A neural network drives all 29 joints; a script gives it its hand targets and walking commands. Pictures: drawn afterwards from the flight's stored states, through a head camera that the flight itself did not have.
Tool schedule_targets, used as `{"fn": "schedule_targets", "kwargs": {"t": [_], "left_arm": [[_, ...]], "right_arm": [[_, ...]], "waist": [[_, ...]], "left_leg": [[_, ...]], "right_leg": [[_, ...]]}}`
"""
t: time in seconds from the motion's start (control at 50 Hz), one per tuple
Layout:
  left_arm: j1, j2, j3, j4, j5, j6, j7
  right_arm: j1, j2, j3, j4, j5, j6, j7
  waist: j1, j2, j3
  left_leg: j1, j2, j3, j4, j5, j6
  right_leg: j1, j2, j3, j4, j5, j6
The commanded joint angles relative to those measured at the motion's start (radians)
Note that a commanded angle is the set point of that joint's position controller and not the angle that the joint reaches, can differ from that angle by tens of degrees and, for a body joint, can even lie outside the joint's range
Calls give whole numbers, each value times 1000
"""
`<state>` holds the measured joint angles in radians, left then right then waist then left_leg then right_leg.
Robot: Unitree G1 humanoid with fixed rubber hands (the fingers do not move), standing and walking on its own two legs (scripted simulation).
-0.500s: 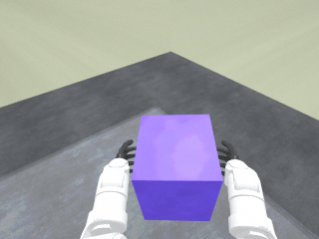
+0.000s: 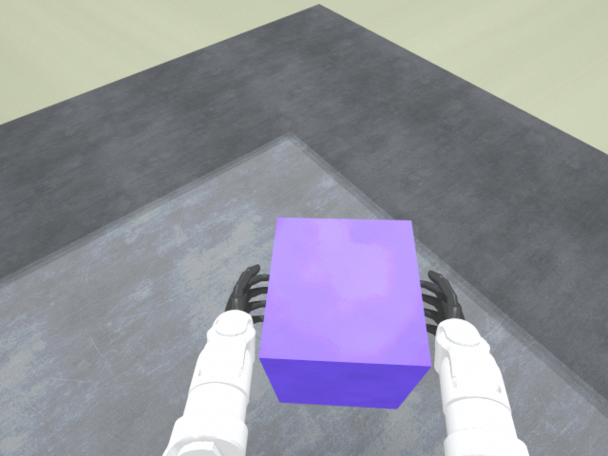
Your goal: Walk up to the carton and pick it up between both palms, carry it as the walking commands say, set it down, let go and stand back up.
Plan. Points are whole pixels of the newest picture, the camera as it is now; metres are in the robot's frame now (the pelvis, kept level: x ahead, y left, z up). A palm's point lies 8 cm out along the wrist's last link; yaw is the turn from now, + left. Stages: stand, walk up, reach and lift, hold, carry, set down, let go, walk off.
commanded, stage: set down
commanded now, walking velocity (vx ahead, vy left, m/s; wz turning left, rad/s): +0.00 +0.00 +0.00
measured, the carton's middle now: (340, 318) +0.33 -0.06 -0.10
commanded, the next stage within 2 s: none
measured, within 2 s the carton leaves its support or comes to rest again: neither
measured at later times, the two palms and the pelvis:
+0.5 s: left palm (249, 326) +0.34 +0.09 -0.11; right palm (430, 337) +0.29 -0.20 -0.12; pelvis -0.06 +0.00 -0.06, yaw +0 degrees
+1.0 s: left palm (262, 330) +0.37 +0.08 -0.21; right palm (418, 339) +0.32 -0.21 -0.21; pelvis -0.06 +0.00 -0.13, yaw +0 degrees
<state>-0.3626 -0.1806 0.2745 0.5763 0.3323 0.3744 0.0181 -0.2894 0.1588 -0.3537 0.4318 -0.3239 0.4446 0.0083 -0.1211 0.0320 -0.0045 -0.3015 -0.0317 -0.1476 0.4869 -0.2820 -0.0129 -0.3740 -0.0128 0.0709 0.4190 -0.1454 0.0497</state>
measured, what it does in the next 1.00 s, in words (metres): lowers itself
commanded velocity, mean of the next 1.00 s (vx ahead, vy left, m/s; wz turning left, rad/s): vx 0.00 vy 0.00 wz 0.00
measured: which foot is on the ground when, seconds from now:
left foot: down 0.00-1.00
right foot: down 0.00-1.00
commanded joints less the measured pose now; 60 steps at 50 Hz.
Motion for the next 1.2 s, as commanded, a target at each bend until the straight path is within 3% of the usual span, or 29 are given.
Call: {"fn": "schedule_targets", "kwargs": {"t": [0.0, 0.08, 0.2, 0.34, 0.5, 0.7, 0.94, 1.18], "left_arm": [[-382, -819, -413, 34, -119, -86, -215], [-428, -792, -395, 48, -101, -131, -215], [-544, -820, -378, 87, -90, -166, -224], [-683, -876, -378, 109, -111, -161, -247], [-776, -944, -374, 136, -124, -126, -258], [-811, -940, -356, 173, -134, -122, -248], [-827, -918, -421, 154, -189, -160, -207], [-913, -862, -428, 179, -225, -178, -170]], "right_arm": [[-394, 871, 458, 34, 152, -82, 190], [-423, 877, 448, 50, 140, -136, 171], [-562, 862, 456, 59, 130, -185, 164], [-711, 892, 483, 60, 114, -178, 180], [-811, 927, 482, 81, 107, -145, 221], [-857, 917, 445, 107, 110, -139, 239], [-853, 889, 475, 118, 156, -178, 212], [-944, 850, 494, 133, 206, -200, 161]], "waist": [[0, -36, -388], [3, -32, -439], [10, -6, -541], [6, -2, -664], [-1, 4, -759], [3, 4, -847], [2, 12, -1016], [5, 8, -1084]], "left_leg": [[-166, -103, 39, -38, 323, 14], [-277, -116, 54, 12, 267, 15], [-438, -124, 78, 117, 142, 15], [-583, -135, 113, 223, 10, 10], [-684, -139, 127, 321, -65, -5], [-808, -148, 139, 431, -29, -17], [-952, -158, 159, 581, 81, -38], [-1118, -174, 191, 735, -1, -43]], "right_leg": [[342, 121, -55, 84, 460, -7], [279, 116, -50, 128, 428, -1], [145, 118, -51, 218, 251, -6], [1, 125, -65, 319, 87, -13], [-168, 136, -82, 427, 2, -19], [-349, 145, -101, 553, 42, -8], [-482, 154, -107, 701, 164, 5], [-587, 161, -117, 834, 104, 18]]}}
